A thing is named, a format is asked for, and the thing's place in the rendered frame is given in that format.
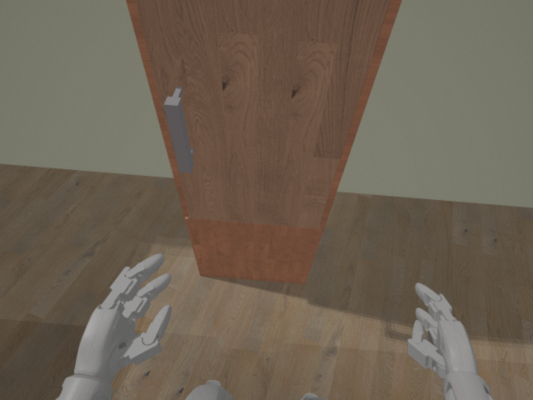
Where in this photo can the robot left forearm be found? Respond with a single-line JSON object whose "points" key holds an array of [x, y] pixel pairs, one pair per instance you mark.
{"points": [[84, 387]]}

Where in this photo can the cupboard door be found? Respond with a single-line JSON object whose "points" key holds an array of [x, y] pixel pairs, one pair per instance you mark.
{"points": [[270, 89]]}

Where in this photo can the robot right forearm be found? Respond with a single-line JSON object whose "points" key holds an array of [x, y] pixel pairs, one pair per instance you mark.
{"points": [[465, 386]]}

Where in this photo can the handle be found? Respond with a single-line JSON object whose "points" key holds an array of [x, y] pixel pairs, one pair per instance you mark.
{"points": [[178, 128]]}

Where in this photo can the robot right hand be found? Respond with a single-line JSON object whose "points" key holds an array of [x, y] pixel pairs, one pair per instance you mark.
{"points": [[450, 348]]}

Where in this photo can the robot left hand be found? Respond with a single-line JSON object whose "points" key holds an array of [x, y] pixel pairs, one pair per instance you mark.
{"points": [[109, 326]]}

